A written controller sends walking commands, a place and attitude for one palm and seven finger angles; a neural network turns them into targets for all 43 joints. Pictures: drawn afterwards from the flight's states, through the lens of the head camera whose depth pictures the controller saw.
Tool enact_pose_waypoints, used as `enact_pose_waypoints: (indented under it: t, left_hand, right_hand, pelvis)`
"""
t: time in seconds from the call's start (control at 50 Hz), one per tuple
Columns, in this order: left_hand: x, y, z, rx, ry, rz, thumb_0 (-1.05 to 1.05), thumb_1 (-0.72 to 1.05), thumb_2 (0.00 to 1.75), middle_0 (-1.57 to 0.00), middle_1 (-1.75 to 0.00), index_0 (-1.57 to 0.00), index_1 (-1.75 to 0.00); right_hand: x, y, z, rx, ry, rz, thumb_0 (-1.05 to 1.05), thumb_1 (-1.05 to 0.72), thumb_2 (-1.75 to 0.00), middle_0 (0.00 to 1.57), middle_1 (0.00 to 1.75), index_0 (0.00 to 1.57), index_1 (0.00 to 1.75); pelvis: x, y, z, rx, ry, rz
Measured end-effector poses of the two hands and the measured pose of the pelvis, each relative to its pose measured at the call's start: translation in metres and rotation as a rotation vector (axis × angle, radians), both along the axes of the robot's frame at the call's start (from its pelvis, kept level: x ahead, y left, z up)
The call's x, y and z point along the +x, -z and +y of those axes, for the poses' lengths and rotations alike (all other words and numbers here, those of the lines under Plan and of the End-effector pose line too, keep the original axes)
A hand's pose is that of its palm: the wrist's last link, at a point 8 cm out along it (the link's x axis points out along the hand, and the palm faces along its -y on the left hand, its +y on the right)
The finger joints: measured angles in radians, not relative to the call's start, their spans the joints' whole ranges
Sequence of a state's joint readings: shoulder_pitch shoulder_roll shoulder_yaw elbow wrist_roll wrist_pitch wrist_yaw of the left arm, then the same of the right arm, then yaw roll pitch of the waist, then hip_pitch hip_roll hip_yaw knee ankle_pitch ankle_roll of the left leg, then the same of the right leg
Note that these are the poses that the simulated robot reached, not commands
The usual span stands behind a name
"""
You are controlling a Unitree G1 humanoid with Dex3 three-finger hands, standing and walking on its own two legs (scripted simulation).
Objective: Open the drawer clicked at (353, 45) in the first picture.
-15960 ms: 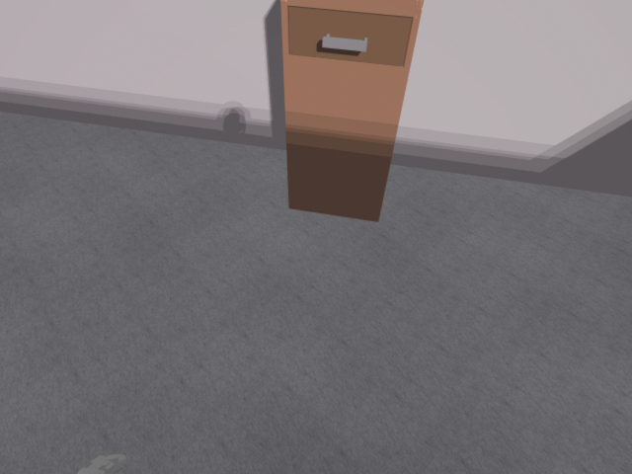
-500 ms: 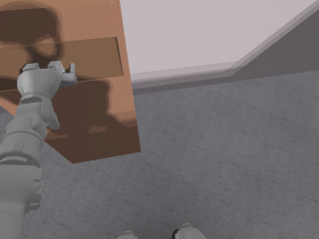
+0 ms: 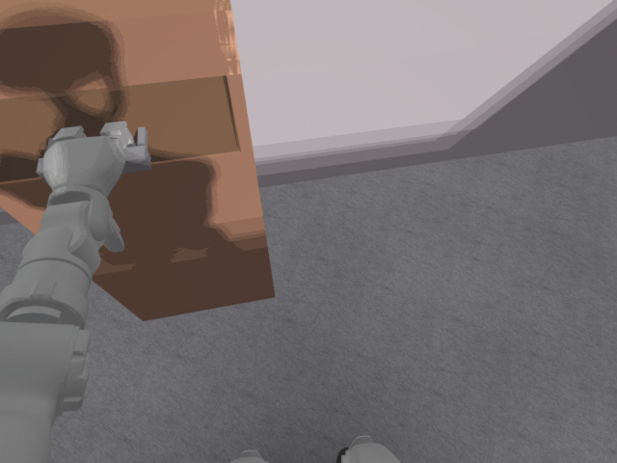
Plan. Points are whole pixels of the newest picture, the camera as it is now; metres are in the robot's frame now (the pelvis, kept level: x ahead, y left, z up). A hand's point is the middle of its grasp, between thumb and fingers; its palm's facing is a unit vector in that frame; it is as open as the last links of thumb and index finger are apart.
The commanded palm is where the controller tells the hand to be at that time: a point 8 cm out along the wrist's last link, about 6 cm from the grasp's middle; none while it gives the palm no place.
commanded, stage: close the thumb around the handle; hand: left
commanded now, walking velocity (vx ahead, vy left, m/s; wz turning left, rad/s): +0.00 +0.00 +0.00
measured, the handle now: (97, 152) +0.53 +0.28 +0.05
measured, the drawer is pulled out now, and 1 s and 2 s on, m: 0.00 0.00 0.08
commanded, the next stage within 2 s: pull the drawer open in 0.60 s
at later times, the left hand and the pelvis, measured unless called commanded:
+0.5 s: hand (102, 189) +0.48 +0.27 +0.03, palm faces -0.07 +0.00 -1.00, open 5.9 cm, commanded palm +0.47 +0.26 +0.08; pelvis +0.00 -0.01 +0.00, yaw +0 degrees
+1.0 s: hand (102, 192) +0.47 +0.27 +0.03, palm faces -0.05 -0.01 -1.00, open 5.8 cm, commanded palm +0.43 +0.25 +0.08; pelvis +0.01 +0.00 +0.00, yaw -1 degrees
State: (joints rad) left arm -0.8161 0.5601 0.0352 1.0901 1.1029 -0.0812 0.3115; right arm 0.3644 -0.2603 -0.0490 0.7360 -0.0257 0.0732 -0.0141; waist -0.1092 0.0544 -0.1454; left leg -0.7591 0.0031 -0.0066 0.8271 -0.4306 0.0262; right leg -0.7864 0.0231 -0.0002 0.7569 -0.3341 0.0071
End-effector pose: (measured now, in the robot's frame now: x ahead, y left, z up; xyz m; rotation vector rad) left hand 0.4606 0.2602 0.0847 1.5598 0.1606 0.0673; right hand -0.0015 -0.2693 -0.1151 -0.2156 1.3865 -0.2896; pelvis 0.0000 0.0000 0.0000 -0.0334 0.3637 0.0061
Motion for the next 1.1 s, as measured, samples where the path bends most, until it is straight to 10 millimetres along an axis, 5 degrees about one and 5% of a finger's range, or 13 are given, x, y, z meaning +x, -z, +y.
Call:
enact_pose_waypoints:
  t: [0.16, 0.52, 0.9, 1.1]
  left_hand:
    - [-0.003, 0.0, 0.0, 0.008, -0.01, -0.009, 0.0, -0.19, 0.43, -0.33, -1.23, -0.33, -1.23]
    - [0.002, -0.001, 0.004, 0.014, -0.02, 0.014, 0.0, 0.7, 0.82, -0.39, -1.32, -0.39, -1.33]
    - [0.0, 0.0, 0.004, 0.015, -0.018, 0.003, 0.0, 0.71, 0.82, -0.36, -1.34, -0.36, -1.35]
    - [-0.014, 0.001, 0.003, -0.004, -0.005, -0.022, 0.01, 0.73, 0.8, -0.32, -1.34, -0.34, -1.35]
  right_hand:
    - [0.009, 0.0, -0.004, -0.002, -0.012, -0.019, 0.01, -0.9, -0.9, 0.21, 0.3, 0.21, 0.3]
    - [0.008, -0.003, -0.012, -0.024, -0.011, -0.014, 0.01, -0.9, -0.9, 0.21, 0.3, 0.21, 0.3]
    - [0.002, -0.002, -0.004, -0.008, 0.01, -0.006, 0.01, -0.9, -0.9, 0.21, 0.3, 0.21, 0.3]
    - [0.031, -0.004, 0.006, 0.023, 0.018, -0.057, 0.01, -0.9, -0.9, 0.2, 0.3, 0.21, 0.3]
  pelvis:
    - [-0.001, 0.0, -0.003, 0.003, 0.0, -0.004]
    - [-0.001, 0.0, -0.006, 0.004, -0.001, 0.003]
    - [0.001, -0.001, -0.002, 0.002, 0.007, 0.005]
    - [0.019, -0.007, 0.005, -0.002, 0.017, -0.021]
